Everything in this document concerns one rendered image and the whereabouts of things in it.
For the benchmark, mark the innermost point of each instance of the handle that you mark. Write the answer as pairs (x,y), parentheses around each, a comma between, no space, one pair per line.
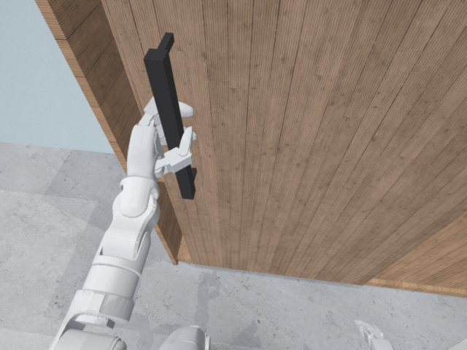
(158,65)

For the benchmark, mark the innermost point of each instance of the robot right hand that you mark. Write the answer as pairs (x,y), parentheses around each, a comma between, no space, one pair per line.
(373,336)

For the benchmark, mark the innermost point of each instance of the wardrobe door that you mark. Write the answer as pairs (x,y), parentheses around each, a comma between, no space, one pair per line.
(331,134)
(440,261)

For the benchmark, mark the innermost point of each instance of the robot left forearm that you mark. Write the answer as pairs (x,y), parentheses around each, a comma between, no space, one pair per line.
(106,296)

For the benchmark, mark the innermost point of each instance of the left robot thigh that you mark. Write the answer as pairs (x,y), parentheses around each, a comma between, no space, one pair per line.
(187,338)

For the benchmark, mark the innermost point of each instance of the robot left upper arm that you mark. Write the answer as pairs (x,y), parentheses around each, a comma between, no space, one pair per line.
(83,340)

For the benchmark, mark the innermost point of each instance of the robot left hand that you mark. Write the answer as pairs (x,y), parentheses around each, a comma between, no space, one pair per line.
(147,139)

